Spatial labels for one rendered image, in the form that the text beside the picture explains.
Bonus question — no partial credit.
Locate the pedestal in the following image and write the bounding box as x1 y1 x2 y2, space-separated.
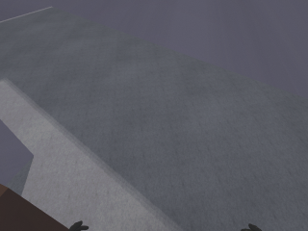
0 184 69 231

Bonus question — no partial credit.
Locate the robot left hand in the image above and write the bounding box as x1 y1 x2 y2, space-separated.
68 220 89 231

